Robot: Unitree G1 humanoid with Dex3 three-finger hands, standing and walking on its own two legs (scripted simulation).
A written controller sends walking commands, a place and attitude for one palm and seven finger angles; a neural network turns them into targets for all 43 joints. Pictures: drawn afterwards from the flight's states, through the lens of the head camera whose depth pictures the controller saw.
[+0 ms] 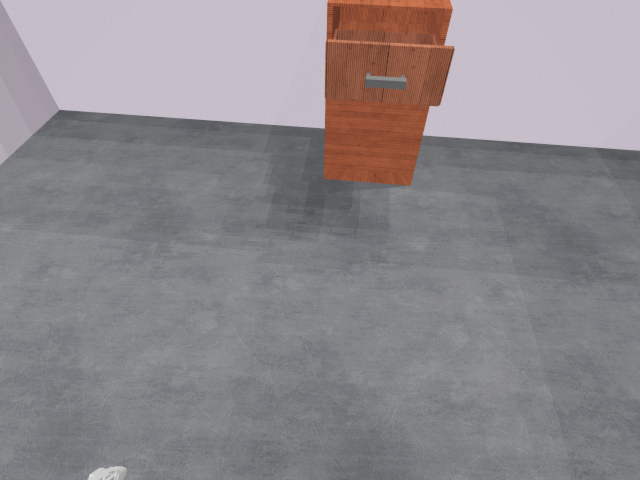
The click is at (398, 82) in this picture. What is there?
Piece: drawer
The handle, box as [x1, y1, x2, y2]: [365, 72, 406, 89]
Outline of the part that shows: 367,72 365,86 403,89 405,88 406,78 403,74 401,74 400,78 370,76 369,72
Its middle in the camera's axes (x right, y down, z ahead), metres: +0.20 -0.49 +1.19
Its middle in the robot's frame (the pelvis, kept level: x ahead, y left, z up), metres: +1.23 -0.13 -0.09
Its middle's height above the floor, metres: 0.69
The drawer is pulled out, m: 0.30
